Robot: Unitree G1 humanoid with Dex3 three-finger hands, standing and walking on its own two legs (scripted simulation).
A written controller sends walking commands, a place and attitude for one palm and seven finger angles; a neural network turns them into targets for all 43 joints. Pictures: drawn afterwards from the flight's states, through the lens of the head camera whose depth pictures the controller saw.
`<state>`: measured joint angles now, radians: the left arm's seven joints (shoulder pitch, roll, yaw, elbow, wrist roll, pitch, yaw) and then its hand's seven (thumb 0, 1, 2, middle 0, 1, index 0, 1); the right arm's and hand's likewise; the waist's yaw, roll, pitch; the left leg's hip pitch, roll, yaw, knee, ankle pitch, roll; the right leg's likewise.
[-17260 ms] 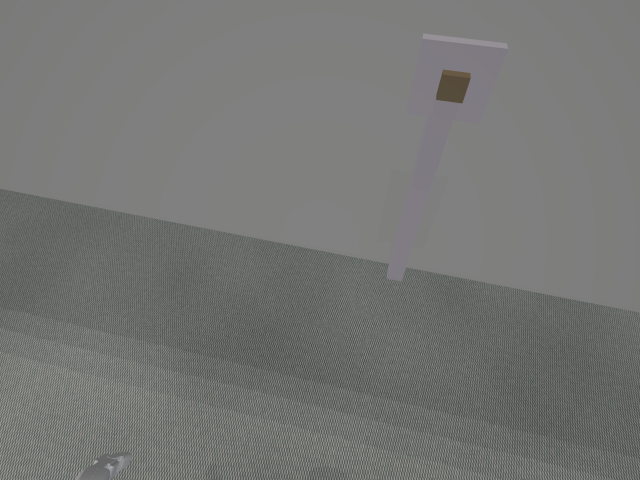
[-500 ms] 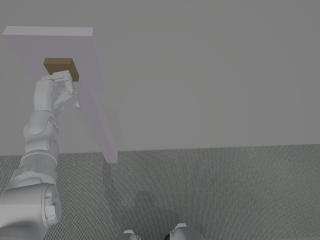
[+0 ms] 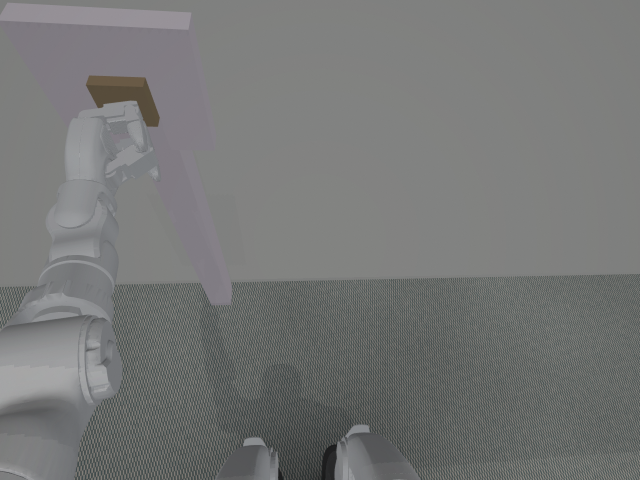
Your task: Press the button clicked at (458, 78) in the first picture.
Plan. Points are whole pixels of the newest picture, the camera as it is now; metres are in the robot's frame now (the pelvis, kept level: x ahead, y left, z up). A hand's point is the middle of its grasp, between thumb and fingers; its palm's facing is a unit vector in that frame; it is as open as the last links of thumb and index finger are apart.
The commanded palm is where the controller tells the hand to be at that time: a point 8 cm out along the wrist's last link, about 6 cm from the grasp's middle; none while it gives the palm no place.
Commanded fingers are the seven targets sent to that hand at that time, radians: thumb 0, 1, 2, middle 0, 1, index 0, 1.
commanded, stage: hold the button down briefly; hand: left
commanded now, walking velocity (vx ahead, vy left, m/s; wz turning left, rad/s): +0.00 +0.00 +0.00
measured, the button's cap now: (126, 97) +0.55 +0.21 +0.11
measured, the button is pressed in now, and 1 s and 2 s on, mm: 9 0 0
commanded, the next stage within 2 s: pull the fist back off the button in 0.06 s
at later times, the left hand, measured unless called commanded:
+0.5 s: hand (153, 158) +0.49 +0.18 +0.08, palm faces +0.02 -1.00 -0.02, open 2.9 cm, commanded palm +0.46 +0.22 +0.08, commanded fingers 0.00 0.90 0.90 -1.30 -1.50 -1.30 -1.50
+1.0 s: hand (142, 209) +0.42 +0.18 +0.07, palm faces +0.00 -1.00 -0.01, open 3.1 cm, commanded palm +0.39 +0.23 +0.08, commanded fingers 0.00 0.90 0.90 -1.30 -1.50 -1.30 -1.50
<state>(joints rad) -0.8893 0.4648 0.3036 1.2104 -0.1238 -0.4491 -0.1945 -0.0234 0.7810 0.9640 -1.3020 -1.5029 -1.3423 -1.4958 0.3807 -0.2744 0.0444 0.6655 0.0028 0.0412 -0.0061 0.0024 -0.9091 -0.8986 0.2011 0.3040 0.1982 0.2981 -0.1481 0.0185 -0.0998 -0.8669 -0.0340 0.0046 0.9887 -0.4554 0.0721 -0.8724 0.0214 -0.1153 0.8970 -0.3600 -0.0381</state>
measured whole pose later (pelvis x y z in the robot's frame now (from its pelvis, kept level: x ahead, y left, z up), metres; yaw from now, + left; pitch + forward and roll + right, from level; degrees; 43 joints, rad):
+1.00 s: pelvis +0.04 +0.00 +0.02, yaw -2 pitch +15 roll -2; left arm -0.28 0.30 0.24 0.58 -0.24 -0.37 -0.22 0.02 0.90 0.90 -1.30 -1.50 -1.30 -1.50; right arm 0.30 -0.25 0.02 0.55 0.05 0.04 0.00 0.00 -0.91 -0.90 0.20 0.30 0.20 0.30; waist -0.05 0.02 -0.12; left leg -0.64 -0.02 0.04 0.85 -0.47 0.07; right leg -0.68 0.04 -0.07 0.79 -0.38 -0.04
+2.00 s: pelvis +0.03 -0.01 +0.05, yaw +0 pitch +1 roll -1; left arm 0.29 0.31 0.16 -0.17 -0.12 -0.07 0.05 0.02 0.90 0.90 -1.30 -1.50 -1.30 -1.50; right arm 0.20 -0.23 0.05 0.54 0.05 -0.09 -0.07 0.01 -0.91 -0.90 0.20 0.30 0.20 0.30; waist 0.03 0.05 -0.06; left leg -0.26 -0.04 0.01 0.59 -0.36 0.06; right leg -0.28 0.04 -0.08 0.53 -0.28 -0.04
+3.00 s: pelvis +0.03 -0.01 +0.06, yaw -1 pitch -2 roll -2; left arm 0.53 0.35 0.35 -0.47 -0.06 -0.16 0.11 0.02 0.89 0.90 -1.31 -1.50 -1.31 -1.49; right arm 0.21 -0.22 0.03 0.59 0.02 -0.09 -0.05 0.01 -0.91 -0.90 0.20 0.30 0.20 0.30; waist 0.04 0.07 0.00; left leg -0.14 -0.02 0.02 0.46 -0.29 0.05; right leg -0.15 0.06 -0.07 0.37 -0.19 -0.05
